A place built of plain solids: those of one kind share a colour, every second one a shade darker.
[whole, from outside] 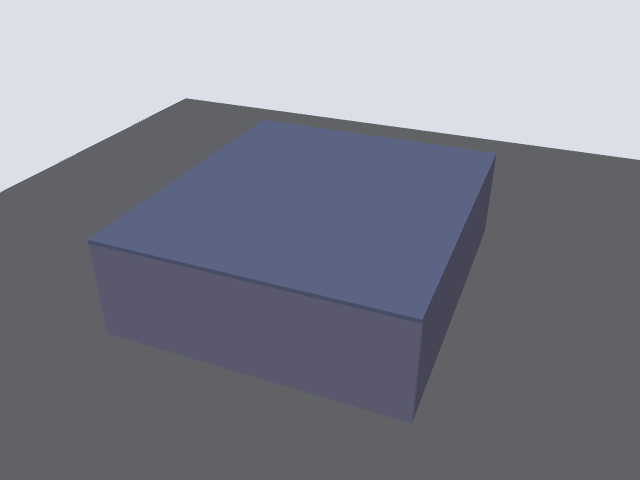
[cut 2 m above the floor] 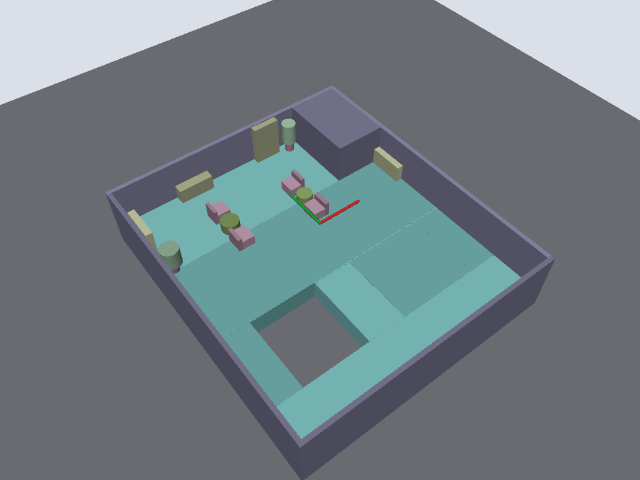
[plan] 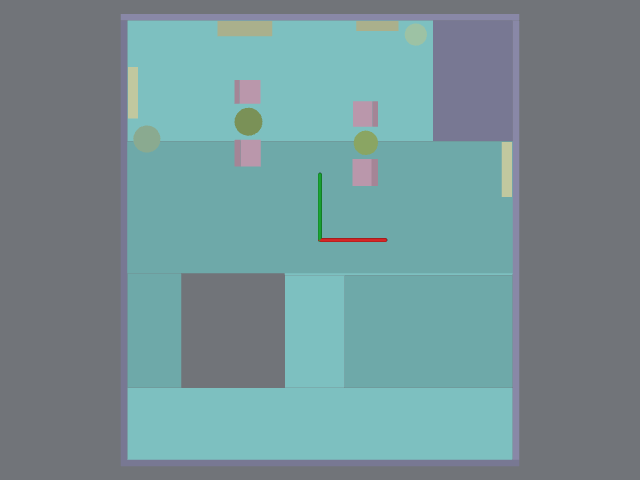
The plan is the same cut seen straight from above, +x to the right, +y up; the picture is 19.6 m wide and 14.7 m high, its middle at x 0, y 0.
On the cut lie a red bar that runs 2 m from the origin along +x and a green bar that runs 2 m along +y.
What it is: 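A home; one open living floor with 2 sunken areas, their rims bare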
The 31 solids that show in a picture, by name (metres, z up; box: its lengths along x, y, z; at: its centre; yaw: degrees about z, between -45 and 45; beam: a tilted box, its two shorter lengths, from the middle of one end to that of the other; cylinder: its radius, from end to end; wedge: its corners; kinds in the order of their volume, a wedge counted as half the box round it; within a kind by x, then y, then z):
{
 "floor_1": {"box": [1.65, 3.51, 1.04], "at": [-5.08, -2.77, 0.47]},
 "floor_2": {"box": [9.36, 3.7, 1.04], "at": [-1.22, 4.88, 0.47]},
 "floor_3": {"box": [1.83, 3.45, 1.04], "at": [-0.16, -2.8, 0.47]},
 "floor_4": {"box": [11.8, 2.2, 1.04], "at": [0.0, -5.63, 0.47]},
 "floor_5": {"box": [11.8, 4.05, 1.04], "at": [0.0, 1.0, 0.47]},
 "floor_6": {"box": [6.98, 0.05, 1.04], "at": [2.41, -1.05, 0.47]},
 "floor_7": {"box": [3.76, 3.45, 1.04], "at": [2.63, -2.8, 0.47]},
 "floor_8": {"box": [1.39, 3.45, 1.04], "at": [5.21, -2.8, 0.47]},
 "wall_1": {"box": [0.2, 13.45, 4.1], "at": [-6.0, 0.0, 2.0]},
 "wall_2": {"box": [12.2, 0.2, 4.1], "at": [0.0, -6.83, 2.0]},
 "wall_3": {"box": [12.2, 0.2, 4.1], "at": [0.0, 6.83, 2.0]},
 "wall_4": {"box": [2.44, 3.7, 4.1], "at": [4.68, 4.88, 2.0]},
 "wall_5": {"box": [0.2, 13.45, 4.1], "at": [6.0, 0.0, 2.0]},
 "roof_1": {"box": [12.2, 13.85, 0.16], "at": [0.0, 0.0, 4.13]},
 "case_1": {"box": [0.31, 1.58, 2.1], "at": [-5.72, 4.51, 2.04]},
 "case_2": {"box": [1.68, 0.47, 0.74], "at": [-2.3, 6.47, 1.36]},
 "case_3": {"box": [1.29, 0.31, 1.97], "at": [1.76, 6.55, 1.98]},
 "case_4": {"box": [0.31, 1.69, 0.85], "at": [5.72, 2.16, 1.42]},
 "chair_1": {"box": [0.16, 0.73, 0.77], "at": [-2.54, 4.54, 1.38]},
 "chair_2": {"box": [0.19, 0.83, 0.7], "at": [-2.52, 2.66, 1.35]},
 "chair_3": {"box": [0.63, 0.73, 0.49], "at": [-2.14, 4.54, 1.24]},
 "chair_4": {"box": [0.61, 0.83, 0.47], "at": [-2.12, 2.66, 1.23]},
 "chair_5": {"box": [0.58, 0.83, 0.46], "at": [1.29, 2.07, 1.22]},
 "chair_6": {"box": [0.59, 0.78, 0.49], "at": [1.3, 3.86, 1.24]},
 "chair_7": {"box": [0.2, 0.83, 0.72], "at": [1.68, 2.07, 1.36]},
 "chair_8": {"box": [0.18, 0.78, 0.8], "at": [1.69, 3.86, 1.39]},
 "bush_1": {"cylinder": 0.42, "from": [-5.3, 3.09, 1.51], "to": [-5.3, 3.09, 2.4]},
 "bush_2": {"cylinder": 0.34, "from": [2.93, 6.29, 1.51], "to": [2.93, 6.29, 2.59]},
 "table_1": {"cylinder": 0.43, "from": [-2.19, 3.62, 0.99], "to": [-2.19, 3.62, 1.51]},
 "table_2": {"cylinder": 0.37, "from": [1.4, 2.98, 0.99], "to": [1.4, 2.98, 1.49]},
 "pot_1": {"cylinder": 0.22, "from": [2.93, 6.29, 0.99], "to": [2.93, 6.29, 1.51]}
}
